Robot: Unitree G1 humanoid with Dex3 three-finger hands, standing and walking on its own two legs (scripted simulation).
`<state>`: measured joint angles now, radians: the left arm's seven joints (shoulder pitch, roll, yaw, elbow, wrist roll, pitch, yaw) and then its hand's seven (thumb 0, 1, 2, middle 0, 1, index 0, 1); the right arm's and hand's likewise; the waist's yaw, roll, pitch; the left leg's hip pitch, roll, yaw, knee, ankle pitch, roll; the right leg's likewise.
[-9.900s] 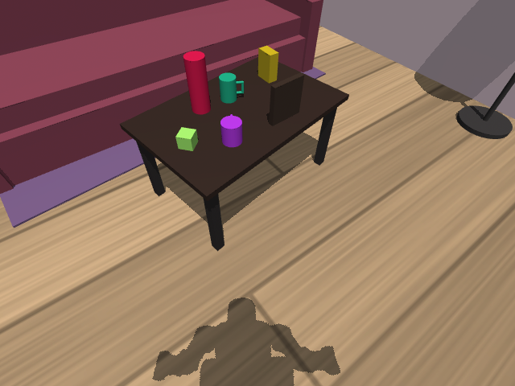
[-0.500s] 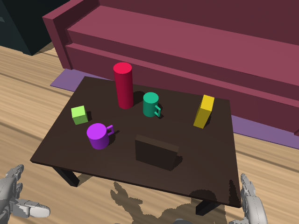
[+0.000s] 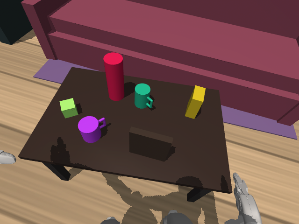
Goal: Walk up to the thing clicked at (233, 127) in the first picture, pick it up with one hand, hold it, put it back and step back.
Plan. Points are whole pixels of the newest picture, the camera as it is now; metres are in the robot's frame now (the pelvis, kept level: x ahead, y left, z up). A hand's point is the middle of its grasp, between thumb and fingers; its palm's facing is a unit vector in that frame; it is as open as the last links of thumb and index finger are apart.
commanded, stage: go down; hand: left
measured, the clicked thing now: (93, 127) +0.52 +0.20 -0.23
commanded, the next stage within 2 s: approach in 0.80 s
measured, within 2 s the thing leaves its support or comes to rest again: neither
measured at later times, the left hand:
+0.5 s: hand out of the picture +0.38 +0.38 +0.06, palm faces +0.22 -0.97 -0.08, open 17.5 cm
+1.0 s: hand out of the picture +0.40 +0.39 +0.07, palm faces +0.23 -0.97 -0.05, open 17.6 cm
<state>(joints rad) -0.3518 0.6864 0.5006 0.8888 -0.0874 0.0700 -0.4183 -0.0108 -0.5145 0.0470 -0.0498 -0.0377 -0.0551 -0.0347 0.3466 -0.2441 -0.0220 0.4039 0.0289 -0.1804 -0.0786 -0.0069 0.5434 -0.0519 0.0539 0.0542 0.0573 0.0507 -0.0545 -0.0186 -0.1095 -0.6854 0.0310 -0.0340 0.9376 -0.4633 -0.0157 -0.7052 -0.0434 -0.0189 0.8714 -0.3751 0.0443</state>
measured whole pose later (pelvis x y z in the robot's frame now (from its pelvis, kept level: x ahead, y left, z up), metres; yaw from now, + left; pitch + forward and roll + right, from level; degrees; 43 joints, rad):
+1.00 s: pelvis +0.01 +0.01 -0.01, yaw -1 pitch +18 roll -3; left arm -0.62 0.88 0.63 1.16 -0.11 -0.13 -0.52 -0.01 -0.60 0.05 -0.06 -0.06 -0.06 -0.07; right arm 0.31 -0.25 0.03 0.36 0.00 -0.16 -0.07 -0.01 0.53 -0.05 0.06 0.05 0.06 0.05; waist -0.12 -0.02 -0.14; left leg -0.84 0.05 -0.05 1.02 -0.50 -0.01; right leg -0.84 -0.03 -0.03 0.91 -0.39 0.05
